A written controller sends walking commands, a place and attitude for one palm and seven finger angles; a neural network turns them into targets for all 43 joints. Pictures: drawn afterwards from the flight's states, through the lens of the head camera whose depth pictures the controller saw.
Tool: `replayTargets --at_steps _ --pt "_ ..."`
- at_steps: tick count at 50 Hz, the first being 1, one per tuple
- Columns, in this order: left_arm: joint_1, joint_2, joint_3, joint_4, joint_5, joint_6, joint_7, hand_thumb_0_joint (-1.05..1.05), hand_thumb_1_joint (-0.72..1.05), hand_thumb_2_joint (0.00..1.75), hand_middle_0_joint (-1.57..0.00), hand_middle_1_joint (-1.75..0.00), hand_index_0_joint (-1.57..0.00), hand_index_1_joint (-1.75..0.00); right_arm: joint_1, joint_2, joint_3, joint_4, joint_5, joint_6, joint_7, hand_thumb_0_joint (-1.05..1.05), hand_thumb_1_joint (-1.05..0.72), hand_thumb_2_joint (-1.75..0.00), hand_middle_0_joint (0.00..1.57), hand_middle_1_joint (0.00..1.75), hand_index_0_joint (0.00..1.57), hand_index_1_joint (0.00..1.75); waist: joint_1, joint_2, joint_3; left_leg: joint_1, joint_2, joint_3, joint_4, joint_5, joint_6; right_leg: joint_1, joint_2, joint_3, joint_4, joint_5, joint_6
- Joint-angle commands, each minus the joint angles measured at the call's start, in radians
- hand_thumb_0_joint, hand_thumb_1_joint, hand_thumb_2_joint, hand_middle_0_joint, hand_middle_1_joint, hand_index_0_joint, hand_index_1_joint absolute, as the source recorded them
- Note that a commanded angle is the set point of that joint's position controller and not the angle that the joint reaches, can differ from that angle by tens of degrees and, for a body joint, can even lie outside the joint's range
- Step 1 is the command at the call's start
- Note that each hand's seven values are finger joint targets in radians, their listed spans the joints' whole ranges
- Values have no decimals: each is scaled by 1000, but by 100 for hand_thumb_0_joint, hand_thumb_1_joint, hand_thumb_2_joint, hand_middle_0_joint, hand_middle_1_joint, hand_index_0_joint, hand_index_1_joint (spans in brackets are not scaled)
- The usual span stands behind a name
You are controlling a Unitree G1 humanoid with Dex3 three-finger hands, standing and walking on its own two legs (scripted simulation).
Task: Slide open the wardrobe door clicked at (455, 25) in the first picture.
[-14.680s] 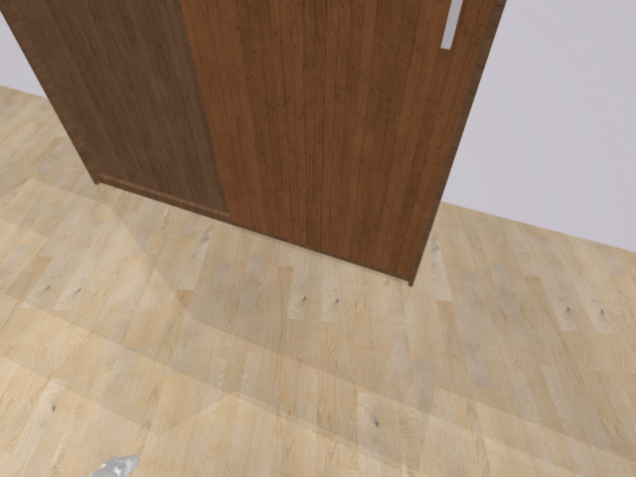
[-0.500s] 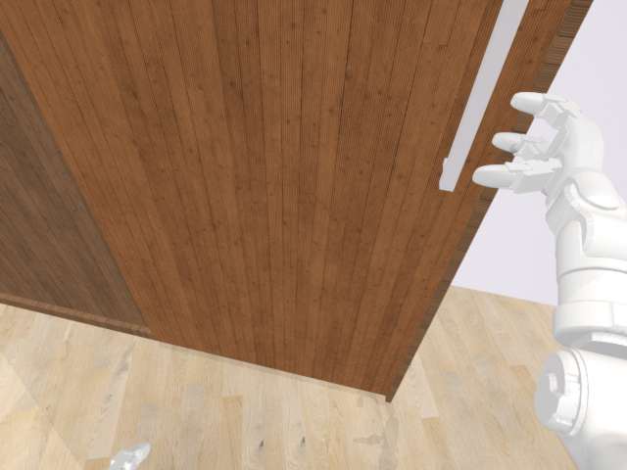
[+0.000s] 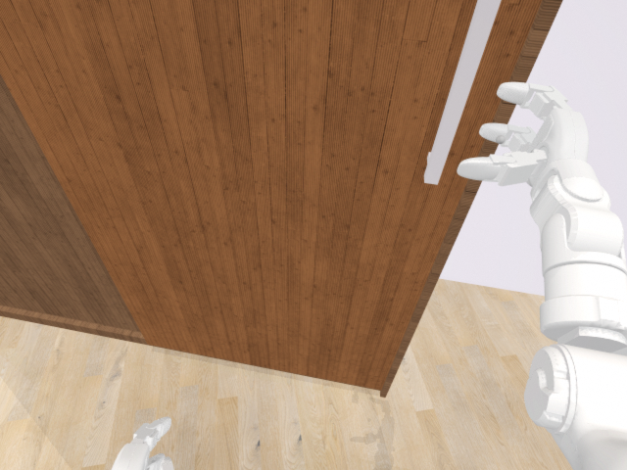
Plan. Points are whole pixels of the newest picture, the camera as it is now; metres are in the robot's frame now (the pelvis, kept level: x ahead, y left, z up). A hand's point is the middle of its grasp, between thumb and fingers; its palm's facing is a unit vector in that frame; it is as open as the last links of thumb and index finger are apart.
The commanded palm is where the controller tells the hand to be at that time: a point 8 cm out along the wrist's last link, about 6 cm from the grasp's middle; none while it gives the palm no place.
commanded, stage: move the hooked fingers beside the handle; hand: right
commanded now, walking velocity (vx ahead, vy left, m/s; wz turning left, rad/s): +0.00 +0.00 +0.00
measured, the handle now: (456, 88) +0.52 -0.13 +0.27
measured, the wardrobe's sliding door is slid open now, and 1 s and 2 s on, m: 0.00 0.00 0.00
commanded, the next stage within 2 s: feel for the door with the fingertips in 1.20 s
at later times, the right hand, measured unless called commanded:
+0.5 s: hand (496, 135) +0.45 -0.18 +0.25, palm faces +0.13 +0.99 +0.02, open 13.9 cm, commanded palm +0.42 -0.23 +0.24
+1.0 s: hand (497, 141) +0.45 -0.18 +0.24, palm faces +0.12 +0.99 +0.04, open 14.0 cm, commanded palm +0.42 -0.23 +0.25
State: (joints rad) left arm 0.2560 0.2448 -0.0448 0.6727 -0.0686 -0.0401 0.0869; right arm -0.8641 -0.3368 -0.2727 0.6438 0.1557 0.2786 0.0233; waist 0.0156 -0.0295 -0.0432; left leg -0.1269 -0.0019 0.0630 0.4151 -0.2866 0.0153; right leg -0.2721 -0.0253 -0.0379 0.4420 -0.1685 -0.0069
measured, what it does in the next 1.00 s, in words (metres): stands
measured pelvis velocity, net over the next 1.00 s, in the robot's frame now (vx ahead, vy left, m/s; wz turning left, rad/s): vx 0.01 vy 0.00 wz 0.00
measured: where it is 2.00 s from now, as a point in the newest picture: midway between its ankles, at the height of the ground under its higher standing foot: outside the picture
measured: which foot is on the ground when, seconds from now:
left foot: down 0.00-1.00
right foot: down 0.00-1.00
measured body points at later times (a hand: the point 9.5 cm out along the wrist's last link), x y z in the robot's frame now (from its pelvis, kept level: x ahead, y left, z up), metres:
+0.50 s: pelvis +0.00 +0.00 +0.00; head -0.01 +0.01 +0.45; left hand +0.10 +0.26 -0.11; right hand +0.44 -0.23 +0.25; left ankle -0.04 +0.11 -0.74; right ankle +0.04 -0.12 -0.74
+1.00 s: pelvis +0.01 +0.00 +0.00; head +0.00 +0.01 +0.45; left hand +0.14 +0.26 -0.10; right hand +0.43 -0.23 +0.24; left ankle -0.04 +0.11 -0.74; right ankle +0.04 -0.12 -0.74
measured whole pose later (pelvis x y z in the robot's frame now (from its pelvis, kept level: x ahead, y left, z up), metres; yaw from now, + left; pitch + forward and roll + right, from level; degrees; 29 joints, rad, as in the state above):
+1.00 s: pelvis +0.01 +0.00 +0.00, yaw +0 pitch +1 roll +0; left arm 0.27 0.26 -0.03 0.67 -0.07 -0.04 0.09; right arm -0.82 -0.34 -0.29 0.59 0.17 0.29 0.05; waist 0.02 -0.03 -0.05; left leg -0.13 0.00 0.06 0.42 -0.30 0.02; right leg -0.28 -0.03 -0.04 0.46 -0.19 0.00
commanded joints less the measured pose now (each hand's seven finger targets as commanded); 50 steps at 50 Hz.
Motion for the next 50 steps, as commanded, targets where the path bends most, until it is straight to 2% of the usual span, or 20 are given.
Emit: replayTargets --at_steps 1,2,6,8,11,13,16,17,20,21,23,30,32,39,40,41,45,46,47,50 --pt "-45 146 59 -124 0 -38 6 0 90 90 -20 -30 -20 -30 -535 -301 -81 -203 -4 -83 1 0 50 -30 30 120 30 120 -1 43 -321 -33 -17 -30 -58 333 9 262 16 48 -9 219 -43" --pt "-55 144 57 -130 -3 -35 6 0 90 90 -20 -30 -20 -30 -522 -281 -63 -194 -6 -70 10 0 50 -30 30 120 30 120 -4 14 -302 -30 -12 -35 -56 345 9 247 21 41 -14 215 -44" --pt "-34 153 60 -128 -10 -30 9 0 90 90 -20 -30 -20 -30 -459 -249 -33 -80 -2 -26 38 0 50 -30 30 120 30 120 8 50 -203 -80 -15 -26 -82 276 2 205 17 36 -25 146 -44" --pt "-31 156 61 -136 -13 -31 12 0 90 90 -20 -30 -20 -30 -472 -276 -49 -110 5 -28 47 0 50 -30 30 120 30 120 5 40 -215 -81 -15 -29 -78 270 4 204 19 40 -25 138 -45" --pt "-31 151 68 -144 -13 -51 11 0 90 90 -20 -30 -20 -30 -569 -233 -5 -226 19 -83 47 0 50 -30 30 120 30 120 26 23 -263 -92 -20 -30 -79 252 4 254 14 47 -15 148 -48" --pt "-33 148 67 -139 -11 -62 11 0 90 90 -20 -30 -20 -30 -623 -248 -17 -293 18 -114 37 0 50 -30 30 120 30 120 28 -34 -311 -96 -22 -36 -71 257 9 293 17 54 -8 165 -47" --pt "-19 153 72 -120 -7 -72 11 0 90 90 -20 -30 -20 -30 -606 -277 -49 -272 21 -127 26 0 50 -30 30 120 30 120 25 11 -329 -92 -27 -32 -71 253 5 293 12 53 -2 168 -48" --pt "-28 152 68 -114 -9 -73 11 0 90 90 -20 -30 -20 -30 -616 -278 -47 -254 19 -118 24 0 50 -30 30 120 30 120 25 -23 -308 -97 -22 -40 -72 251 5 277 17 49 -5 153 -48" --pt "-9 154 64 -96 -9 -65 11 0 90 90 -20 -30 -20 -30 -567 -277 -45 -115 0 -67 21 0 50 -30 30 120 30 120 21 -8 -236 -123 -21 -33 -81 208 5 224 18 48 -18 107 -43" --pt "-2 162 67 -96 -6 -62 10 0 90 90 -20 -30 -20 -30 -535 -288 -52 -73 -6 -60 20 0 50 -30 30 120 30 120 18 39 -242 -109 -21 -29 -83 208 1 211 17 45 -19 106 -45" --pt "-1 158 62 -103 -8 -54 11 0 90 90 -20 -30 -20 -30 -541 -278 -37 -34 -13 -41 22 0 50 -30 30 120 30 120 18 21 -217 -113 -16 -31 -80 214 1 189 21 43 -22 99 -44" --pt "1 152 70 -133 -5 -64 6 0 90 90 -20 -30 -20 -30 -597 -299 -66 -173 0 -135 30 0 50 -30 30 120 30 120 18 28 -331 -60 -19 -39 -49 332 3 254 18 40 1 197 -49" --pt "-2 156 73 -135 -3 -65 4 0 90 90 -20 -30 -20 -30 -574 -342 -104 -206 1 -151 32 0 50 -30 30 120 30 120 5 22 -359 -24 -16 -44 -39 389 3 258 20 35 9 237 -53" --pt "-19 152 68 -139 -18 -48 0 0 90 90 -20 -30 -20 -30 -476 -223 -6 -162 6 -46 63 0 50 -30 30 120 30 120 18 -1 -227 -106 -22 -26 -55 329 3 234 18 37 3 193 -47" --pt "-25 153 69 -144 -19 -46 1 0 90 90 -20 -30 -20 -30 -469 -232 -17 -186 11 -38 64 0 50 -30 30 120 30 120 14 -17 -241 -109 -22 -28 -56 323 5 247 18 37 7 194 -46" --pt "-28 155 71 -146 -18 -46 3 0 90 90 -20 -30 -20 -30 -467 -221 -10 -193 17 -36 62 0 50 -30 30 120 30 120 17 27 -247 -100 -24 -23 -57 326 3 246 18 36 12 201 -50" --pt "-42 146 69 -146 -12 -53 4 0 90 90 -20 -30 -20 -30 -573 -213 -13 -326 29 -59 38 0 50 -30 30 120 30 120 21 -22 -321 -99 -24 -27 -42 341 10 304 18 54 19 241 -45" --pt "-41 149 70 -147 -8 -55 4 0 90 90 -20 -30 -20 -30 -549 -258 -53 -335 30 -72 26 0 50 -30 30 120 30 120 12 18 -340 -75 -25 -28 -45 354 7 300 17 51 24 254 -49" --pt "-44 151 68 -142 -4 -53 4 0 90 90 -20 -30 -20 -30 -566 -290 -78 -358 23 -80 18 0 50 -30 30 120 30 120 6 -12 -370 -51 -21 -33 -34 386 10 302 21 51 23 276 -48" --pt "-50 142 65 -133 -3 -43 4 0 90 90 -20 -30 -20 -30 -535 -275 -74 -301 10 -64 5 0 50 -30 30 120 30 120 5 22 -339 -50 -21 -29 -33 392 6 282 21 42 17 268 -45"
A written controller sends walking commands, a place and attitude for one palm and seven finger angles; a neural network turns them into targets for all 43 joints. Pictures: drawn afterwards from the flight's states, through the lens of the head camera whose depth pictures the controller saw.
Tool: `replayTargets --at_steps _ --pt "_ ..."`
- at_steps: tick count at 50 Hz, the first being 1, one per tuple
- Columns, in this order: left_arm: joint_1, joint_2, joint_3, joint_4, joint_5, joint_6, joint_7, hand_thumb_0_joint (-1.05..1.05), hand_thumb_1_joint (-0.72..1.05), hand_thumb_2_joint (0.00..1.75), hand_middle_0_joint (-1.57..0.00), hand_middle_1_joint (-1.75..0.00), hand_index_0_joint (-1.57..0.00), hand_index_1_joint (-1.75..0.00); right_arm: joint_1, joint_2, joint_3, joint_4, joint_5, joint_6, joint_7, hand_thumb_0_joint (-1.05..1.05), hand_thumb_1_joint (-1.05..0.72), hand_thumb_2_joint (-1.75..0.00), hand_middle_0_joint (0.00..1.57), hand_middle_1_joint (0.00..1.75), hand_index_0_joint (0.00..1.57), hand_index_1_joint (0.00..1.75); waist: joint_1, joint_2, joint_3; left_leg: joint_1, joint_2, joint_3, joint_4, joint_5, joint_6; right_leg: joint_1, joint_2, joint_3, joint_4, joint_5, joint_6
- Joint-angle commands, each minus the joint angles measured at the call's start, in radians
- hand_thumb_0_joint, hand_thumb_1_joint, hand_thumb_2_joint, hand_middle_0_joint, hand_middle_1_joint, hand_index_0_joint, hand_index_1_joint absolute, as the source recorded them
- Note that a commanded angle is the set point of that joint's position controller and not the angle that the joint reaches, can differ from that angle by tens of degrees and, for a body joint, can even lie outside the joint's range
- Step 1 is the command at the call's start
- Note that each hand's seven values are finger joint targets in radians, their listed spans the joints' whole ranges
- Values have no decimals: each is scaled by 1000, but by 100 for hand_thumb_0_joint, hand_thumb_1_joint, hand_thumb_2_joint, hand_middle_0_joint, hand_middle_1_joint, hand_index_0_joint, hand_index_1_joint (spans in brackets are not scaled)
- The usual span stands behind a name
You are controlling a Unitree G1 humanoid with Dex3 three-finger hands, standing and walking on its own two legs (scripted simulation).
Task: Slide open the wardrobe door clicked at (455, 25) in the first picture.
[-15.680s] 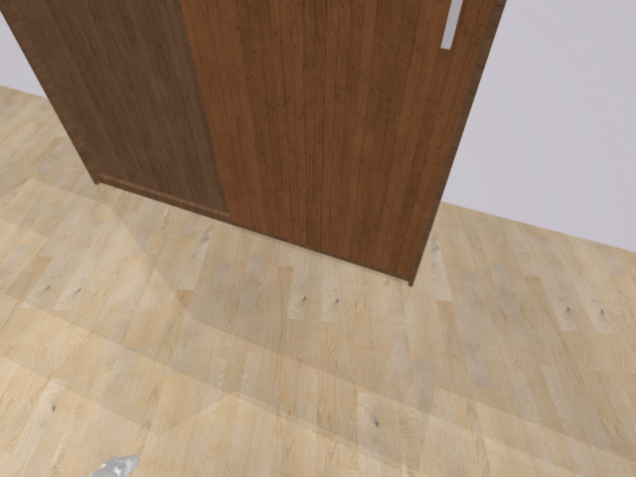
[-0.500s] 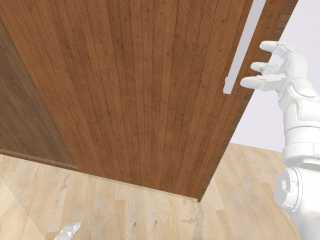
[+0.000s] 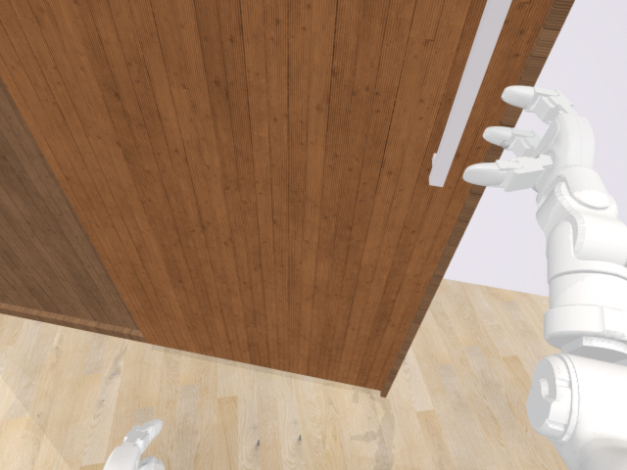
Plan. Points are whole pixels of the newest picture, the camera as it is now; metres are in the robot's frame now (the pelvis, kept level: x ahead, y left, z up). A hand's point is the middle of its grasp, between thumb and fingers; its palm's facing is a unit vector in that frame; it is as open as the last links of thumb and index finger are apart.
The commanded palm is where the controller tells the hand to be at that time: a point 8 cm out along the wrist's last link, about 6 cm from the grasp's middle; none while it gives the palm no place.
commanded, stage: move the hooked fingers beside the handle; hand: right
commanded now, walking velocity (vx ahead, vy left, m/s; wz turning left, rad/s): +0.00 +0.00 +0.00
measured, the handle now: (464, 88) +0.51 -0.14 +0.27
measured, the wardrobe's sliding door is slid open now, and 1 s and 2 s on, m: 0.00 0.00 0.00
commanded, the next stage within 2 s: feel for the door with the fingertips in 0.20 s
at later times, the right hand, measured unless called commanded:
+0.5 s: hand (493, 137) +0.43 -0.16 +0.25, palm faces +0.11 +0.99 +0.03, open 14.0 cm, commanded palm +0.41 -0.21 +0.25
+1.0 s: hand (481, 128) +0.46 -0.16 +0.25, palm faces +0.14 +0.99 +0.02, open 13.9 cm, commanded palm +0.43 -0.20 +0.25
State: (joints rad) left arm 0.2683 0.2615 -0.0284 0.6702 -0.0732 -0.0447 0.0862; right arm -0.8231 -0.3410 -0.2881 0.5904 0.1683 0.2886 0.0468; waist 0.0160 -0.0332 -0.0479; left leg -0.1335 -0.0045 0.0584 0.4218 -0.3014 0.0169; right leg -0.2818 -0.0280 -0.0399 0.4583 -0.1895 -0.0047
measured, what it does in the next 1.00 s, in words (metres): stands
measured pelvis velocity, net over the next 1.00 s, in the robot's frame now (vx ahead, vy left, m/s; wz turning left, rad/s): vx -0.01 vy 0.00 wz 0.00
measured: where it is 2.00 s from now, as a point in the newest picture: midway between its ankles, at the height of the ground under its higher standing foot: outside the picture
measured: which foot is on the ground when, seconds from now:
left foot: down 0.00-1.00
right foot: down 0.00-1.00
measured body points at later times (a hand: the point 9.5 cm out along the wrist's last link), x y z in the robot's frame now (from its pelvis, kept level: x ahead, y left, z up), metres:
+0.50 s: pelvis -0.01 +0.00 +0.00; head -0.02 +0.01 +0.45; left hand +0.11 +0.26 -0.11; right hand +0.42 -0.22 +0.25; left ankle -0.05 +0.11 -0.74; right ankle +0.03 -0.12 -0.74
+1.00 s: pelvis -0.01 +0.00 +0.00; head -0.01 +0.01 +0.45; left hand +0.09 +0.26 -0.11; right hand +0.44 -0.21 +0.25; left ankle -0.05 +0.11 -0.74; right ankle +0.03 -0.12 -0.74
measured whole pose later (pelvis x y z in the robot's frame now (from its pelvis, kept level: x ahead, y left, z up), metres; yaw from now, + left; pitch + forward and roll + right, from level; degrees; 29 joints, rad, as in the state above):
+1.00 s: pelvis -0.01 +0.00 +0.00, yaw +0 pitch +1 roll +0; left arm 0.31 0.26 -0.02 0.71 -0.06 -0.05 0.09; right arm -0.98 -0.34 -0.27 0.79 0.14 0.25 -0.02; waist 0.04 -0.03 -0.04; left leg -0.15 -0.01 0.06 0.41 -0.28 0.02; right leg -0.30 -0.04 -0.04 0.44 -0.17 0.00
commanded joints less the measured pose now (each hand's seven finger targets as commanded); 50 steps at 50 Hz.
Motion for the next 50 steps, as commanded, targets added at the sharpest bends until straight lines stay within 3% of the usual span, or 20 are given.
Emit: replayTargets --at_steps 1,4,8,11,15,17,19,21,24,26,27,30,31,33,36,38,40,45,46,50 --pt "-60 131 49 -131 2 -35 3 0 90 90 -20 -30 -20 -30 -527 -294 -73 -220 -9 -68 -19 0 50 -30 30 120 30 120 -4 52 -331 -30 -17 -23 -45 401 2 278 21 41 -1 285 -49" --pt "-71 126 42 -134 -3 -20 4 0 90 90 -20 -30 -20 -30 -509 -250 -28 -161 -21 -25 -10 0 50 -30 30 120 30 120 2 -8 -259 -57 -13 -25 -52 388 5 255 24 36 -11 260 -45" --pt "-74 127 43 -151 -8 -12 4 0 90 90 -20 -30 -20 -30 -484 -191 15 -160 -1 -6 15 0 50 -30 30 120 30 120 9 24 -244 -66 -15 -20 -56 392 5 261 23 41 -10 260 -48" --pt "-75 130 45 -151 -7 -16 10 0 90 90 -20 -30 -20 -30 -525 -206 5 -185 17 -30 18 0 50 -30 30 120 30 120 17 65 -247 -74 -17 -22 -68 350 0 260 21 44 -10 224 -50" --pt "-70 127 45 -136 -1 -28 14 0 90 90 -20 -30 -20 -30 -628 -267 -38 -233 4 -74 -7 0 50 -30 30 120 30 120 17 29 -299 -65 -15 -31 -60 343 4 283 23 52 -9 229 -49" --pt "-78 119 45 -140 -1 -35 9 0 90 90 -20 -30 -20 -30 -631 -230 -8 -292 -2 -95 -17 0 50 -30 30 120 30 120 14 -37 -348 -52 -12 -33 -52 366 8 320 24 51 -1 267 -49" --pt "-71 114 43 -128 -1 -38 5 0 90 90 -20 -30 -20 -30 -636 -152 52 -255 -4 -85 -21 0 50 -30 30 120 30 120 30 -53 -319 -83 -17 -24 -55 354 8 325 22 54 -2 263 -43" --pt "-61 126 45 -116 0 -35 4 0 90 90 -20 -30 -20 -30 -562 -169 29 -170 2 -60 -21 0 50 -30 30 120 30 120 20 21 -281 -78 -21 -19 -68 328 5 282 21 52 -8 229 -47" --pt "-62 128 41 -110 -3 -30 10 0 90 90 -20 -30 -20 -30 -575 -177 18 -89 9 -17 -21 0 50 -30 30 120 30 120 17 51 -224 -93 -16 -23 -78 281 0 226 25 51 -26 161 -46" --pt "-54 134 45 -109 2 -30 9 0 90 90 -20 -30 -20 -30 -576 -213 -15 -80 3 -21 -36 0 50 -30 30 120 30 120 7 65 -241 -76 -15 -24 -79 283 0 221 23 49 -27 171 -48" --pt "-62 126 43 -116 2 -30 7 0 90 90 -20 -30 -20 -30 -603 -192 3 -116 -3 -30 -43 0 50 -30 30 120 30 120 8 20 -259 -70 -11 -27 -72 291 3 233 24 48 -28 184 -46" --pt "-56 116 44 -120 7 -38 1 0 90 90 -20 -30 -20 -30 -636 -159 17 -173 -8 -65 -68 0 50 -30 30 120 30 120 15 18 -287 -68 -16 -28 -68 318 3 261 22 47 -22 212 -46" --pt "-51 120 50 -119 9 -40 -1 0 90 90 -20 -30 -20 -30 -599 -177 -7 -165 -4 -80 -75 0 50 -30 30 120 30 120 9 81 -299 -47 -18 -27 -70 327 0 254 18 47 -19 218 -50" --pt "-62 116 50 -124 8 -40 -1 0 90 90 -20 -30 -20 -30 -617 -166 2 -211 -6 -95 -77 0 50 -30 30 120 30 120 7 53 -324 -28 -15 -33 -60 352 0 262 22 39 -22 228 -49" --pt "-47 126 49 -106 11 -34 2 0 90 90 -20 -30 -20 -30 -601 -222 -35 -134 -20 -84 -84 0 50 -30 30 120 30 120 4 85 -277 -38 -15 -33 -72 323 -5 227 20 34 -27 194 -51" --pt "-51 118 46 -105 9 -32 5 0 90 90 -20 -30 -20 -30 -652 -189 7 -123 -35 -68 -86 0 50 -30 30 120 30 120 18 25 -251 -72 -13 -37 -79 289 -4 230 22 32 -31 166 -49" --pt "-32 121 45 -92 11 -27 8 0 90 90 -20 -30 -20 -30 -667 -216 -6 -64 -48 -57 -89 0 50 -30 30 120 30 120 21 19 -233 -86 -13 -36 -84 263 -1 219 20 37 -34 151 -46" --pt "-12 124 52 -92 14 -39 10 0 90 90 -20 -30 -20 -30 -713 -215 -8 -61 -31 -98 -69 0 50 -30 30 120 30 120 32 18 -298 -67 -14 -38 -71 318 1 249 23 40 -21 194 -48" --pt "-5 130 54 -90 14 -40 9 0 90 90 -20 -30 -20 -30 -690 -205 1 -42 -27 -110 -63 0 50 -30 30 120 30 120 34 65 -299 -57 -15 -35 -72 331 -2 244 22 39 -17 202 -51" --pt "13 128 56 -81 9 -47 5 0 90 90 -20 -30 -20 -30 -717 -168 35 -3 -28 -121 -45 0 50 -30 30 120 30 120 45 27 -286 -90 -15 -33 -64 338 0 250 24 40 -13 204 -48"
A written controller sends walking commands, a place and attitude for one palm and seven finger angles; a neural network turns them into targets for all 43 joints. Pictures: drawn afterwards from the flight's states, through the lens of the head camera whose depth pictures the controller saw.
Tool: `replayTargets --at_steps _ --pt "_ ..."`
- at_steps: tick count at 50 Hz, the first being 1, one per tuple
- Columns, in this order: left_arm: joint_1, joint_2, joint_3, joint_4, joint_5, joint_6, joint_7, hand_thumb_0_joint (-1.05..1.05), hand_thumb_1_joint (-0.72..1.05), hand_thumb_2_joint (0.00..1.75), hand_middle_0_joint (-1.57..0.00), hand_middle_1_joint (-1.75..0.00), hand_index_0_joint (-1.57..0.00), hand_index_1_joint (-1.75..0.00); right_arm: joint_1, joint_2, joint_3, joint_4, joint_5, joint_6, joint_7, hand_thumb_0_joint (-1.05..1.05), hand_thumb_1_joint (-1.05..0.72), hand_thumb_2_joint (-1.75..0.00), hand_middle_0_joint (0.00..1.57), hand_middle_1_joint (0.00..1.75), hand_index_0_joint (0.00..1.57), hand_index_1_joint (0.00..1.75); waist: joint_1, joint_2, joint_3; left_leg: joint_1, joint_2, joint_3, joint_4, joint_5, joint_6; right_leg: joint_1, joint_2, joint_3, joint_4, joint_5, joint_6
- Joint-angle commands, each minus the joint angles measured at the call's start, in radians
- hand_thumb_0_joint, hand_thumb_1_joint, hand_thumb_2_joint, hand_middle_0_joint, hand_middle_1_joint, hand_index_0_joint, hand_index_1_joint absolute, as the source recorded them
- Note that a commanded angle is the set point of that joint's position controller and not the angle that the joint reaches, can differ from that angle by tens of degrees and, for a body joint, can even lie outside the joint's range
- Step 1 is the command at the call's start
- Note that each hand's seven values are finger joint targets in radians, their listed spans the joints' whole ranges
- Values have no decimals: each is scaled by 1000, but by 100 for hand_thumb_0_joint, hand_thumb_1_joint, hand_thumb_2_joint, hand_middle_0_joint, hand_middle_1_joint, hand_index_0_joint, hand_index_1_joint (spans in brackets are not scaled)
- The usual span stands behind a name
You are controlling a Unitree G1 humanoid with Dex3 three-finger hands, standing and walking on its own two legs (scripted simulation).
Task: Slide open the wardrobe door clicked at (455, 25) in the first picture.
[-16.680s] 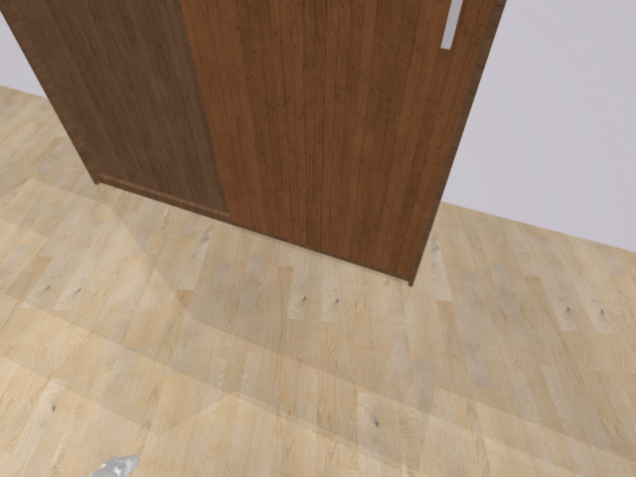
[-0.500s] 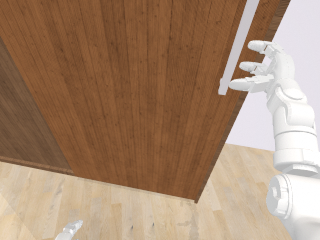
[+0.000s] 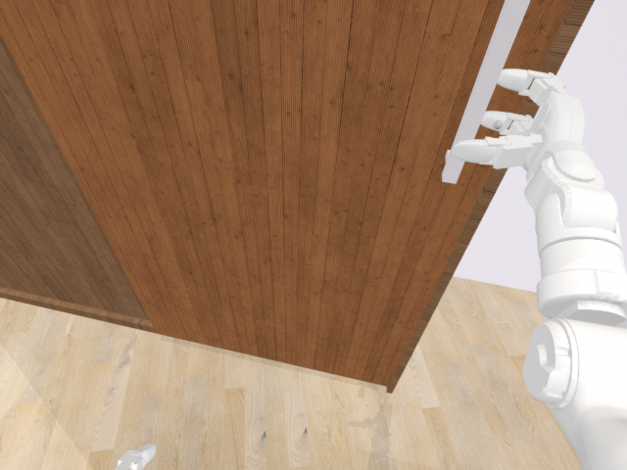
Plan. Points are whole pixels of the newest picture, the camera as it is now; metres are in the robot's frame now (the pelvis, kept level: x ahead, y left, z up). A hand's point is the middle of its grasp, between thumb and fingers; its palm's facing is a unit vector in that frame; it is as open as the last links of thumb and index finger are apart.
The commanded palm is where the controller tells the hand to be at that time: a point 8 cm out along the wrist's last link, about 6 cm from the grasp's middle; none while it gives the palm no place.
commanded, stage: feel for the door with the fingertips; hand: right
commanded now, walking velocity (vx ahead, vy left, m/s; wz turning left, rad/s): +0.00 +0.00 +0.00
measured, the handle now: (480, 84) +0.52 -0.14 +0.27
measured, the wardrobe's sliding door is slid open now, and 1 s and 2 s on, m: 0.00 0.00 0.00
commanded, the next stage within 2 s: slide the fingers in behind the handle in 0.28 s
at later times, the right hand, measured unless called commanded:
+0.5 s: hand (487, 121) +0.48 -0.15 +0.25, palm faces +0.14 +0.99 +0.01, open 13.7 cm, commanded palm +0.45 -0.20 +0.25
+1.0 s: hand (484, 132) +0.46 -0.14 +0.24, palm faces +0.12 +0.99 +0.03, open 14.0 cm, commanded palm +0.43 -0.19 +0.25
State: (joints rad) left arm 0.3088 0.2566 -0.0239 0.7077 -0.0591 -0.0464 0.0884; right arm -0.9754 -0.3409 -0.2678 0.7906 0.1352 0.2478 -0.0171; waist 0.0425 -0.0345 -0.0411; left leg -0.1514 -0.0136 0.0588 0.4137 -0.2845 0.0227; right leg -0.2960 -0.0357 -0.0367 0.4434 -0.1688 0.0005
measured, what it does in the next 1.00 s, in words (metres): stands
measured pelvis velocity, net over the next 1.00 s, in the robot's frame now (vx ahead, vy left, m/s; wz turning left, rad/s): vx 0.00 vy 0.00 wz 0.00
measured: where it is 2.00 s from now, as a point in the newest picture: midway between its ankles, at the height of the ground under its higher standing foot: outside the picture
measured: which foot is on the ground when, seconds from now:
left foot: down 0.00-1.00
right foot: down 0.00-1.00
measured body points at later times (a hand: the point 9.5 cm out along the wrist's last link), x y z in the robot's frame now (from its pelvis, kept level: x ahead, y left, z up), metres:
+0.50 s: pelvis +0.00 +0.00 +0.00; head +0.00 +0.01 +0.45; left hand +0.09 +0.25 -0.12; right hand +0.46 -0.20 +0.25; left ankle -0.04 +0.10 -0.74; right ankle +0.04 -0.12 -0.74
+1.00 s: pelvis +0.00 +0.00 +0.00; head -0.01 +0.00 +0.45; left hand +0.11 +0.25 -0.11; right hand +0.44 -0.20 +0.24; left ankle -0.04 +0.10 -0.74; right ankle +0.04 -0.12 -0.74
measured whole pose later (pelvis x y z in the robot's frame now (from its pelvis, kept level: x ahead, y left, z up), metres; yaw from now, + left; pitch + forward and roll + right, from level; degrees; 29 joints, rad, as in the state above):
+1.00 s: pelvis +0.00 +0.00 +0.00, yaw +0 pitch +1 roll +1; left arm 0.28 0.25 -0.03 0.70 -0.06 -0.05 0.08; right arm -0.96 -0.28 -0.23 0.75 0.14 0.28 -0.06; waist 0.03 -0.03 -0.04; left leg -0.15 -0.01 0.06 0.42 -0.29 0.02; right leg -0.30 -0.03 -0.03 0.46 -0.17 0.00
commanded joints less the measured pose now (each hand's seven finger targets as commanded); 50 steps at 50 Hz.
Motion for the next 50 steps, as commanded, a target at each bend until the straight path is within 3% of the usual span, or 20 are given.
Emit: replayTargets --at_steps 1,4,6,10,16,17,20,22,24,26,29,31,36,37,40,41,44,45,46,50 --pt "-19 138 57 -120 -3 -48 0 0 90 90 -20 -30 -20 -30 -539 -175 4 -187 4 -85 18 0 50 -30 30 120 30 120 12 60 -306 -61 -8 -28 -56 320 -7 264 28 38 5 192 -55" --pt "-26 134 57 -124 -6 -48 -5 0 90 90 -20 -30 -20 -30 -553 -168 -1 -221 8 -83 13 0 50 -30 30 120 30 120 5 7 -328 -63 -9 -29 -45 345 -2 283 31 39 11 222 -52" --pt "-17 140 59 -120 -3 -47 -7 0 90 90 -20 -30 -20 -30 -542 -180 -14 -210 12 -86 6 0 50 -30 30 120 30 120 4 62 -319 -51 -12 -24 -47 349 -5 266 28 39 11 225 -55" --pt "-19 135 55 -118 -1 -45 -9 0 90 90 -20 -30 -20 -30 -590 -187 -18 -235 -4 -89 -15 0 50 -30 30 120 30 120 6 23 -309 -65 -11 -29 -41 346 -1 267 29 39 9 225 -53" --pt "-5 140 60 -111 4 -36 -5 0 90 90 -20 -30 -20 -30 -596 -205 -22 -188 -22 -90 -25 0 50 -30 30 120 30 120 17 75 -297 -63 -9 -31 -47 339 -7 252 24 33 12 212 -57" --pt "-10 137 55 -110 3 -35 -4 0 90 90 -20 -30 -20 -30 -626 -202 -15 -180 -24 -89 -24 0 50 -30 30 120 30 120 18 31 -283 -78 -7 -35 -47 332 -6 245 27 32 12 201 -56" --pt "4 132 56 -105 3 -39 -7 0 90 90 -20 -30 -20 -30 -654 -159 18 -158 -28 -95 -19 0 50 -30 30 120 30 120 30 7 -287 -115 -10 -30 -46 301 -1 270 25 42 15 193 -50" --pt "4 137 57 -109 4 -38 -7 0 90 90 -20 -30 -20 -30 -623 -188 -9 -154 -24 -105 -19 0 50 -30 30 120 30 120 18 33 -315 -80 -8 -30 -41 322 -1 263 26 42 15 208 -53" --pt "-4 132 55 -111 1 -41 -5 0 90 90 -20 -30 -20 -30 -622 -153 16 -142 -12 -106 -9 0 50 -30 30 120 30 120 24 31 -296 -93 -9 -31 -44 317 -3 260 28 38 15 192 -52" --pt "5 141 59 -111 5 -43 -5 0 90 90 -20 -30 -20 -30 -584 -196 -25 -125 -6 -115 -6 0 50 -30 30 120 30 120 14 88 -309 -66 -9 -31 -48 321 -8 244 27 35 15 190 -58" --pt "-11 134 54 -125 1 -45 -5 0 90 90 -20 -30 -20 -30 -594 -198 -24 -173 -6 -124 0 0 50 -30 30 120 30 120 4 38 -324 -51 -7 -34 -39 338 -4 248 31 33 9 198 -55" --pt "-9 137 58 -129 1 -44 -9 0 90 90 -20 -30 -20 -30 -552 -223 -40 -192 -14 -131 -3 0 50 -30 30 120 30 120 -5 49 -335 -30 -7 -32 -41 350 -3 251 28 30 13 217 -57" --pt "-35 134 56 -147 -5 -44 -13 0 90 90 -20 -30 -20 -30 -494 -164 -5 -263 4 -106 5 0 50 -30 30 120 30 120 -9 49 -314 -29 -11 -27 -45 356 -3 261 28 27 9 222 -58" --pt "-51 132 56 -153 -9 -44 -13 0 90 90 -20 -30 -20 -30 -495 -176 -18 -305 9 -100 5 0 50 -30 30 120 30 120 -16 16 -321 -31 -11 -32 -45 358 -2 267 30 28 9 221 -57" --pt "-65 126 51 -150 -13 -42 -11 0 90 90 -20 -30 -20 -30 -499 -127 22 -320 14 -66 2 0 50 -30 30 120 30 120 -6 11 -280 -67 -15 -26 -53 311 -2 271 28 33 3 192 -54" --pt "-62 130 53 -147 -11 -42 -8 0 90 90 -20 -30 -20 -30 -494 -116 30 -316 19 -61 -3 0 50 -30 30 120 30 120 1 58 -272 -66 -15 -24 -64 293 -7 265 25 33 3 178 -58" --pt "-65 130 49 -133 -8 -39 -3 0 90 90 -20 -30 -20 -30 -538 -152 1 -310 16 -36 -21 0 50 -30 30 120 30 120 1 53 -265 -83 -14 -27 -65 264 -5 258 25 42 -3 155 -54" --pt "-73 125 46 -136 -8 -38 -2 0 90 90 -20 -30 -20 -30 -553 -121 28 -318 16 -32 -24 0 50 -30 30 120 30 120 3 23 -259 -93 -12 -29 -65 247 -5 259 27 40 -6 145 -53" --pt "-66 130 48 -128 -5 -38 -1 0 90 90 -20 -30 -20 -30 -548 -142 10 -289 14 -33 -33 0 50 -30 30 120 30 120 5 63 -255 -89 -12 -28 -74 234 -8 250 25 40 -4 136 -55" --pt "-53 121 44 -114 1 -41 0 0 90 90 -20 -30 -20 -30 -627 -107 47 -266 -5 -48 -53 0 50 -30 30 120 30 120 22 1 -279 -116 -9 -29 -63 221 -1 276 23 52 -3 136 -46"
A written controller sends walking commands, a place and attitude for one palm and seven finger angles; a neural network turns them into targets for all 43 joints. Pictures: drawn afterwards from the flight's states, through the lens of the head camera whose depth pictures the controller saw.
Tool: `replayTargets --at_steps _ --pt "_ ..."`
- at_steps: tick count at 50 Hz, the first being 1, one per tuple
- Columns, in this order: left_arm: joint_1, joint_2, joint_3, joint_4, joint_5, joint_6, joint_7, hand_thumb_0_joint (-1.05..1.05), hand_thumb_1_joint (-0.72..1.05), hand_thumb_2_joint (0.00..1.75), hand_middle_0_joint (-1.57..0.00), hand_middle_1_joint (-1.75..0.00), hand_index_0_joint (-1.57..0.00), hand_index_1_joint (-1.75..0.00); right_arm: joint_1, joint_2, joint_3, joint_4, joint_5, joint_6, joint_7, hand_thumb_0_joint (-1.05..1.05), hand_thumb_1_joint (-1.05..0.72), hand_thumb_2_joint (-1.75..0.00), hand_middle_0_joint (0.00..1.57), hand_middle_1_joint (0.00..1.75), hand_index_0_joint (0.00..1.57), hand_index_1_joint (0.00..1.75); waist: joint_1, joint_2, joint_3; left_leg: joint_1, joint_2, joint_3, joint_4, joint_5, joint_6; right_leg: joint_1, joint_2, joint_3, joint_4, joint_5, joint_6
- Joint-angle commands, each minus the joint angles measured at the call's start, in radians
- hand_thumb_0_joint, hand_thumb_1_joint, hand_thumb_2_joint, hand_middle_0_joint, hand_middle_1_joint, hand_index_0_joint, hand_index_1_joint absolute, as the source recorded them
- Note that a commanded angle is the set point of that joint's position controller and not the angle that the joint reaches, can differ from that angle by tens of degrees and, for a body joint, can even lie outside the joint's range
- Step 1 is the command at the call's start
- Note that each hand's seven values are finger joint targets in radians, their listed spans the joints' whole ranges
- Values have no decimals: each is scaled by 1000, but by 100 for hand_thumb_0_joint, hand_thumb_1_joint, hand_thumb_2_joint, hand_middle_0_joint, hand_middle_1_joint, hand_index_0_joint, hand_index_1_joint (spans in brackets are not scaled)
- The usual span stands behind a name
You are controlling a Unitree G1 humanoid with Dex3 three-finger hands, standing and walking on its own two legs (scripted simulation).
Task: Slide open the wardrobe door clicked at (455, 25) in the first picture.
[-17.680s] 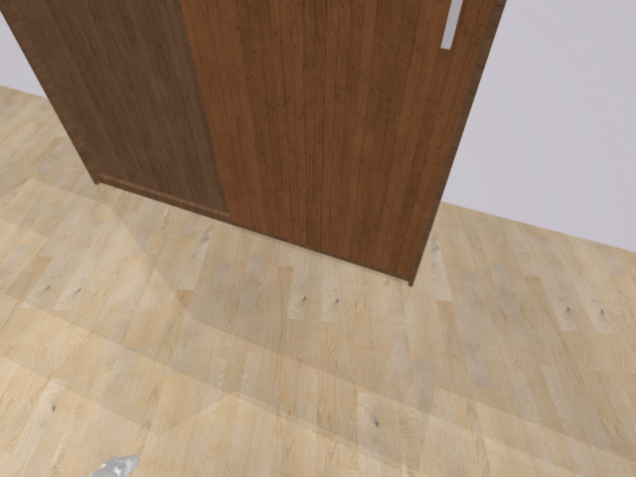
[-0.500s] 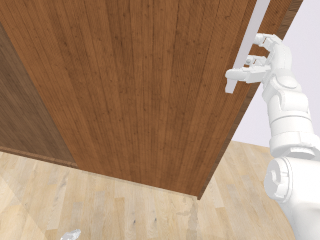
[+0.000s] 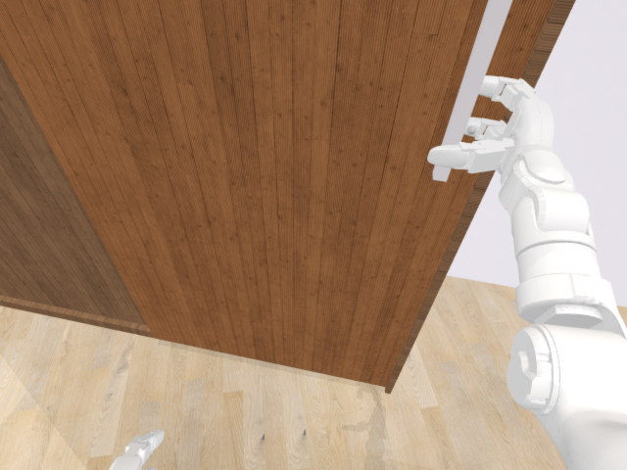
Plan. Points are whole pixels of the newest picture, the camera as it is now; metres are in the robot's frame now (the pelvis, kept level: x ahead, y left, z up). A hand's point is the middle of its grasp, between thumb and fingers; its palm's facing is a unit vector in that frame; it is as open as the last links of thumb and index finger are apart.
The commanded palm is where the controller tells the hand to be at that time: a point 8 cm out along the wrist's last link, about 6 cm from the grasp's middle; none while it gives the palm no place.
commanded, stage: slide the fingers in behind the handle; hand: right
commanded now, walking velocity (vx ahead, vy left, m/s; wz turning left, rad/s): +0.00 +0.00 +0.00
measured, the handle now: (467, 83) +0.52 -0.14 +0.27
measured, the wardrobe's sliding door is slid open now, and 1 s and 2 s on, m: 0.00 0.00 0.00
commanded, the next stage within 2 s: grip the handle and tug to test in 1.20 s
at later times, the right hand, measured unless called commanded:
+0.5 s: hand (451, 119) +0.48 -0.12 +0.24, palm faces +0.12 +0.99 +0.03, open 13.8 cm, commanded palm +0.45 -0.17 +0.25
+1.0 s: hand (442, 120) +0.47 -0.11 +0.25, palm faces +0.13 +0.99 +0.02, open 14.0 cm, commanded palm +0.44 -0.15 +0.25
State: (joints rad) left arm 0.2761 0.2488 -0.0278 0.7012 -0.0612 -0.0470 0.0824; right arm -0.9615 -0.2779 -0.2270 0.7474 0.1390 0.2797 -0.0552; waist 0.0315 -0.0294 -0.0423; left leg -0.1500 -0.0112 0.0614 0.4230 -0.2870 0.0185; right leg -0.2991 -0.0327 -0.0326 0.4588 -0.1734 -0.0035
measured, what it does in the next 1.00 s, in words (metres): stands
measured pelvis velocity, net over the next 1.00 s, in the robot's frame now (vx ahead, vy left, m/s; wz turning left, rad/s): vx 0.01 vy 0.01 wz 0.00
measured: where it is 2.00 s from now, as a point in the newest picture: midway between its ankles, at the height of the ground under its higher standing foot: outside the picture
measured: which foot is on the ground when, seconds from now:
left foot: down 0.00-1.00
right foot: down 0.00-1.00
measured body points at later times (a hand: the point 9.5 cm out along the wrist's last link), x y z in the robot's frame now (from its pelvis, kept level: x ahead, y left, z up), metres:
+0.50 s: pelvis +0.01 +0.00 +0.00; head +0.01 +0.01 +0.45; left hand +0.08 +0.26 -0.12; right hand +0.47 -0.17 +0.25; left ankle -0.04 +0.11 -0.74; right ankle +0.04 -0.12 -0.74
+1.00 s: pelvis +0.01 +0.01 +0.00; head +0.00 +0.02 +0.45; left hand +0.13 +0.25 -0.12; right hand +0.46 -0.16 +0.25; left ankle -0.04 +0.11 -0.74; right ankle +0.04 -0.12 -0.74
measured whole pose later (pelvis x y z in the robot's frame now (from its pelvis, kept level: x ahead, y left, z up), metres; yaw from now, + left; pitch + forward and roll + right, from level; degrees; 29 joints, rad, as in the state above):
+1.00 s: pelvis +0.01 +0.01 +0.00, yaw +0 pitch +1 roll +0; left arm 0.27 0.24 -0.02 0.70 -0.04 -0.02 0.07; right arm -0.97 -0.20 -0.20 0.71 0.13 0.29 -0.13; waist 0.02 -0.04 -0.05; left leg -0.14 -0.01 0.06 0.42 -0.30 0.03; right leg -0.28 -0.03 -0.03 0.44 -0.18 0.01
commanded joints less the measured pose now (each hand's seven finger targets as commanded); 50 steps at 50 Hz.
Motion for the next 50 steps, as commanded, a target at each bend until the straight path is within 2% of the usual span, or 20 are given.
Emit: replayTargets --at_steps 1,5,6,7,10,13,16,17,19,20,22,25,26,28,31,34,38,41,44,50 --pt "-18 131 51 -110 5 -44 4 0 90 90 -20 -30 -20 -30 -636 -168 3 -229 -7 -92 -18 0 50 -30 30 120 30 120 31 17 -303 -104 -13 -30 -71 242 1 291 20 47 -13 162 -45" --pt "-12 129 47 -103 8 -41 5 0 90 90 -20 -30 -20 -30 -634 -167 -8 -152 1 -99 -14 0 50 -30 30 120 30 120 30 50 -301 -83 -11 -31 -64 270 0 265 23 45 -19 165 -41" --pt "-4 135 51 -103 10 -40 3 0 90 90 -20 -30 -20 -30 -586 -178 -27 -124 -1 -101 -16 0 50 -30 30 120 30 120 17 78 -307 -68 -13 -27 -62 273 1 256 23 46 -17 173 -43" --pt "-11 132 47 -108 8 -40 2 0 90 90 -20 -30 -20 -30 -608 -170 -14 -133 -4 -103 -18 0 50 -30 30 120 30 120 21 49 -293 -74 -9 -31 -62 270 1 251 23 44 -22 166 -43" --pt "-1 127 48 -104 9 -39 -2 0 90 90 -20 -30 -20 -30 -606 -141 0 -109 -12 -99 -24 0 50 -30 30 120 30 120 25 53 -278 -91 -12 -29 -61 282 1 253 24 40 -16 174 -43" --pt "6 133 53 -107 14 -35 -1 0 90 90 -20 -30 -20 -30 -607 -205 -58 -124 -11 -109 -33 0 50 -30 30 120 30 120 11 67 -307 -53 -9 -35 -57 319 0 239 25 32 -15 196 -47" --pt "6 131 57 -115 14 -40 -4 0 90 90 -20 -30 -20 -30 -596 -192 -50 -166 -13 -128 -36 0 50 -30 30 120 30 120 9 78 -322 -35 -11 -34 -54 346 -2 246 25 28 -9 219 -50" --pt "4 129 57 -113 14 -39 -4 0 90 90 -20 -30 -20 -30 -600 -206 -56 -187 -21 -132 -38 0 50 -30 30 120 30 120 7 50 -326 -36 -9 -37 -52 350 -1 249 25 25 -10 222 -50" --pt "5 123 57 -111 12 -38 -6 0 90 90 -20 -30 -20 -30 -603 -163 -21 -190 -27 -125 -38 0 50 -30 30 120 30 120 16 29 -310 -56 -12 -35 -53 348 0 261 25 23 -7 224 -49" --pt "8 124 58 -111 12 -40 -7 0 90 90 -20 -30 -20 -30 -601 -168 -26 -213 -26 -125 -38 0 50 -30 30 120 30 120 12 49 -319 -49 -15 -30 -50 349 1 264 23 30 -8 230 -47" --pt "-9 125 61 -123 10 -40 -10 0 90 90 -20 -30 -20 -30 -575 -157 -25 -266 -16 -122 -38 0 50 -30 30 120 30 120 1 20 -351 -29 -15 -31 -45 377 4 286 25 28 -3 264 -49" --pt "-12 123 59 -114 9 -39 -9 0 90 90 -20 -30 -20 -30 -563 -124 -6 -254 -4 -92 -32 0 50 -30 30 120 30 120 9 42 -325 -43 -19 -28 -50 377 1 282 26 27 -4 255 -48" --pt "-9 132 61 -113 9 -35 -8 0 90 90 -20 -30 -20 -30 -530 -154 -32 -234 -3 -84 -35 0 50 -30 30 120 30 120 0 81 -313 -27 -20 -25 -54 370 0 263 25 26 -6 248 -50" --pt "-19 124 57 -114 8 -33 -6 0 90 90 -20 -30 -20 -30 -573 -116 1 -256 -1 -67 -39 0 50 -30 30 120 30 120 11 61 -299 -44 -17 -29 -55 369 -3 260 29 23 -8 233 -51" --pt "-23 128 59 -116 13 -30 -8 0 90 90 -20 -30 -20 -30 -546 -152 -37 -271 -8 -62 -56 0 50 -30 30 120 30 120 -5 65 -322 -26 -17 -29 -54 377 1 270 28 26 -6 256 -50" --pt "-34 114 54 -119 14 -28 -10 0 90 90 -20 -30 -20 -30 -566 -86 12 -294 -7 -62 -64 0 50 -30 30 120 30 120 6 44 -320 -35 -16 -27 -45 393 1 281 30 26 -3 265 -47" --pt "-42 117 53 -120 13 -21 -9 0 90 90 -20 -30 -20 -30 -587 -77 26 -293 -8 -58 -67 0 50 -30 30 120 30 120 15 66 -310 -36 -13 -32 -52 379 -3 275 32 25 -8 239 -49" --pt "-40 123 55 -117 17 -17 -6 0 90 90 -20 -30 -20 -30 -559 -114 -11 -261 -4 -57 -64 0 50 -30 30 120 30 120 5 89 -316 -19 -12 -34 -56 399 -6 268 34 22 -7 247 -52" --pt "-50 109 49 -121 14 -16 -7 0 90 90 -20 -30 -20 -30 -597 -69 37 -294 -9 -65 -59 0 50 -30 30 120 30 120 15 25 -324 -25 -8 -35 -46 414 -1 287 36 23 -1 261 -48" --pt "-55 112 51 -121 12 -16 -6 0 90 90 -20 -30 -20 -30 -579 -44 41 -279 9 -56 -53 0 50 -30 30 120 30 120 16 88 -311 -29 -11 -32 -50 420 -6 279 37 25 -2 254 -51"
